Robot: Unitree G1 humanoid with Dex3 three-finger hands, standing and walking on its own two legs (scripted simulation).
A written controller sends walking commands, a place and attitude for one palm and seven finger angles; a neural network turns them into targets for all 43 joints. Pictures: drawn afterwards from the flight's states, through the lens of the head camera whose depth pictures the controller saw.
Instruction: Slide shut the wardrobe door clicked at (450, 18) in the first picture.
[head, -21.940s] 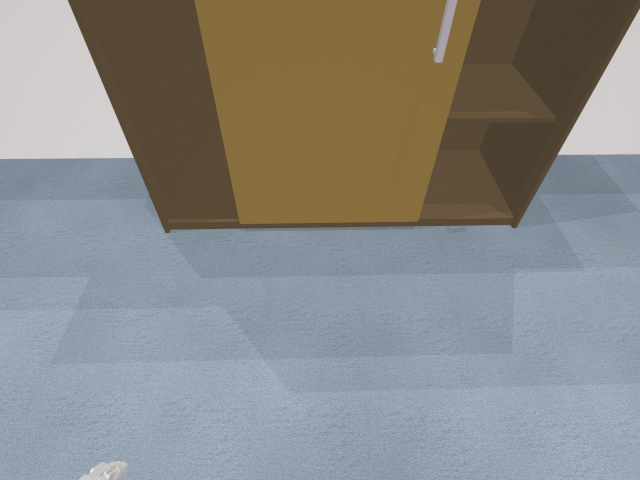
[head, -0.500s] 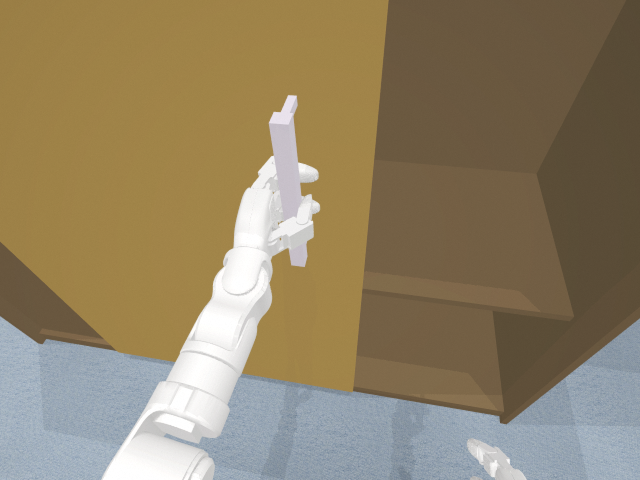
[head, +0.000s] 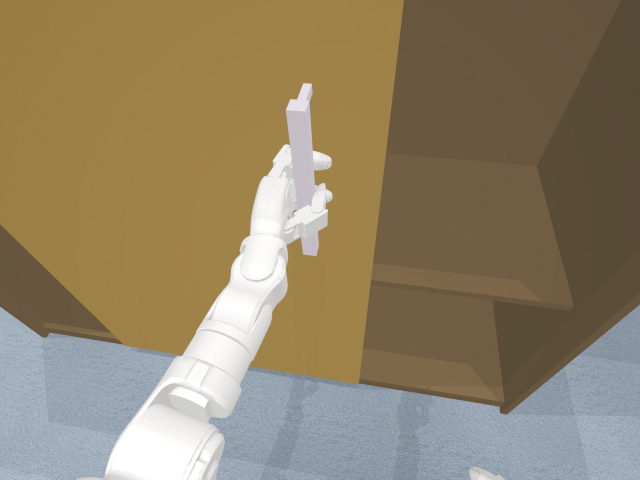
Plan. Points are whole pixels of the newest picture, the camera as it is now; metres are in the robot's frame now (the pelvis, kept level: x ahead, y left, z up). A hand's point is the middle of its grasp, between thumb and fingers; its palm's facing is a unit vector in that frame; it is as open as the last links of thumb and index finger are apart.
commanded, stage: step sideways, sliding the door along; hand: left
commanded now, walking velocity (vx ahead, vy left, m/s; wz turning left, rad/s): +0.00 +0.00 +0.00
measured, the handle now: (308, 180) +0.46 +0.04 +0.13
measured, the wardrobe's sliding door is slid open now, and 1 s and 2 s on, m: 0.42 0.38 0.02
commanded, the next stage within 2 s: none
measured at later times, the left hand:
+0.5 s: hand (328, 212) +0.41 +0.01 +0.12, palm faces -0.04 -0.99 -0.14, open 6.0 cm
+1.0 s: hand (366, 210) +0.41 -0.04 +0.12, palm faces +0.24 -0.96 -0.11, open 6.2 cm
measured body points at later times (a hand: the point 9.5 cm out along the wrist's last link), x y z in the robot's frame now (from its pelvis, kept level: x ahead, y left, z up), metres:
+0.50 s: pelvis -0.01 -0.06 -0.01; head +0.04 -0.08 +0.43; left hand +0.41 +0.07 +0.13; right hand +0.12 -0.29 -0.15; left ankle -0.06 +0.09 -0.70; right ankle +0.00 -0.12 -0.73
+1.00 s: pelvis +0.02 -0.21 -0.02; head +0.12 -0.22 +0.42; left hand +0.40 +0.02 +0.13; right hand +0.24 -0.38 -0.14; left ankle -0.01 +0.03 -0.70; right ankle +0.06 -0.32 -0.73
